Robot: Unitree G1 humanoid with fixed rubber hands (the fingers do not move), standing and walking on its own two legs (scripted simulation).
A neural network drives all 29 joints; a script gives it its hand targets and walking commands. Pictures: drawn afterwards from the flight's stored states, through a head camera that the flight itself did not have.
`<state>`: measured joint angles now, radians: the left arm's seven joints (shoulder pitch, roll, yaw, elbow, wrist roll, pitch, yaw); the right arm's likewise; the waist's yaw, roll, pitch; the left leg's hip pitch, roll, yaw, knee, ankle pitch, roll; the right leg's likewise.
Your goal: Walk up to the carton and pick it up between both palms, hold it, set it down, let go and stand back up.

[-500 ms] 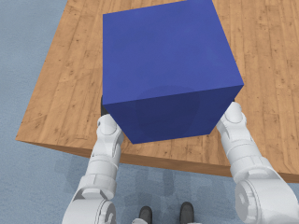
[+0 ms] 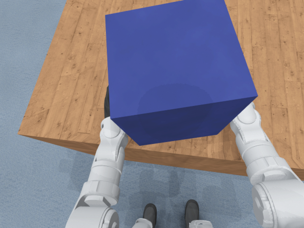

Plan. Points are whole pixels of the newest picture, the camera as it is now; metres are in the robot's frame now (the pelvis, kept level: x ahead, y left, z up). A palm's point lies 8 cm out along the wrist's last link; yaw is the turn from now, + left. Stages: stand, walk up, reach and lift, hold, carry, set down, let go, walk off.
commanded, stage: set down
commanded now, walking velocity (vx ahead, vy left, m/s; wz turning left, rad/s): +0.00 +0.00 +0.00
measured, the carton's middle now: (171, 86) +0.45 +0.03 +0.03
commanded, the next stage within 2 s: none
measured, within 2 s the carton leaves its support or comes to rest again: rests again in 0.04 s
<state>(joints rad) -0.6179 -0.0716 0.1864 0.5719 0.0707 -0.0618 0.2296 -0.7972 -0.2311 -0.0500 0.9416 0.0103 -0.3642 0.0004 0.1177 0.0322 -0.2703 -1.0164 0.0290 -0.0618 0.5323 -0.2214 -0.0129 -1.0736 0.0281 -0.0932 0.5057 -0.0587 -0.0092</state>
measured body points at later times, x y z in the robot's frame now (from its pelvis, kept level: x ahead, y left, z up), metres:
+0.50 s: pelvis -0.03 +0.00 +0.02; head +0.06 -0.01 +0.46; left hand +0.36 +0.17 +0.09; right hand +0.45 -0.15 +0.08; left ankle -0.03 +0.13 -0.71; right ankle +0.01 -0.10 -0.71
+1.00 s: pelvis -0.06 -0.01 +0.02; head -0.01 -0.01 +0.47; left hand +0.30 +0.17 +0.07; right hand +0.37 -0.18 +0.06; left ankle -0.03 +0.13 -0.71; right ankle +0.01 -0.10 -0.71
